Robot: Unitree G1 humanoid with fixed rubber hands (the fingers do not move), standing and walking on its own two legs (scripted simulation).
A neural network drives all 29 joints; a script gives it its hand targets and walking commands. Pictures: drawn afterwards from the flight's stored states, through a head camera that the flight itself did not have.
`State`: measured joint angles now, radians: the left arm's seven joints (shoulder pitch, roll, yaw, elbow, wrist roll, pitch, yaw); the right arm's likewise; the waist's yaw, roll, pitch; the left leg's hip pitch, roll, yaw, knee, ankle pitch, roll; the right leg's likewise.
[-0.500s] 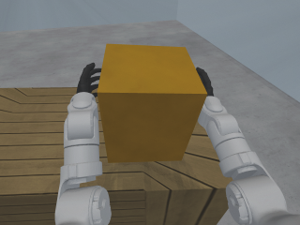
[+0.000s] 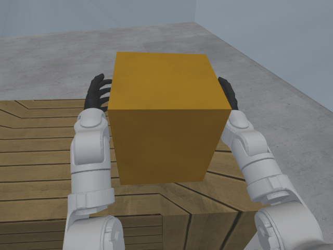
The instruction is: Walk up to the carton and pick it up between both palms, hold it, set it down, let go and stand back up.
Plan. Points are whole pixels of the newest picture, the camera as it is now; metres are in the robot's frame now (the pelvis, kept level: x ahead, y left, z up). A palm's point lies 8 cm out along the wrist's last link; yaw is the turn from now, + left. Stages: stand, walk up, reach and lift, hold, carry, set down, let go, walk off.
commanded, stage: hold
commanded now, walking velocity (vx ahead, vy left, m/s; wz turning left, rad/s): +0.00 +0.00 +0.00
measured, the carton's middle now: (162, 120) +0.38 +0.00 +0.16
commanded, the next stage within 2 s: set down in 1.08 s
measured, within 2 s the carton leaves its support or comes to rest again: neither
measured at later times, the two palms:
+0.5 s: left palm (94, 107) +0.37 +0.14 +0.22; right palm (227, 110) +0.36 -0.16 +0.19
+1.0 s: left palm (93, 107) +0.37 +0.15 +0.22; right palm (227, 109) +0.36 -0.15 +0.19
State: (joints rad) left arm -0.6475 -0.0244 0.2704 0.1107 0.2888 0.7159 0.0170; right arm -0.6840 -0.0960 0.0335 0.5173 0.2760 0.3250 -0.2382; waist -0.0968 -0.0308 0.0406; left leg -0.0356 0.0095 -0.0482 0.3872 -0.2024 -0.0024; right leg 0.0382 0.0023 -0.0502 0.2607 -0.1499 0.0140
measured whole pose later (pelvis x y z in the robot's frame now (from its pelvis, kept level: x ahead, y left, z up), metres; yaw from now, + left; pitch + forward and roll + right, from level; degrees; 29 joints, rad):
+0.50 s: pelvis -0.01 +0.00 +0.00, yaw +0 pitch -8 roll -1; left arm -0.71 -0.01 0.28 0.18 0.30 0.70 0.01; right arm -0.73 -0.08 0.00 0.59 0.25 0.32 -0.22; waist -0.09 -0.03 0.03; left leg -0.05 0.01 -0.04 0.38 -0.18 0.00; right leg 0.01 0.00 -0.04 0.27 -0.14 0.01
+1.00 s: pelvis -0.01 +0.00 +0.00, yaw +0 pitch -7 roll -1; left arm -0.71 0.00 0.28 0.19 0.29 0.69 0.02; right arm -0.73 -0.08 -0.01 0.58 0.25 0.32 -0.23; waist -0.09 -0.03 0.02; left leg -0.07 0.01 -0.04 0.38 -0.19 0.00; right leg 0.00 0.00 -0.04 0.27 -0.14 0.01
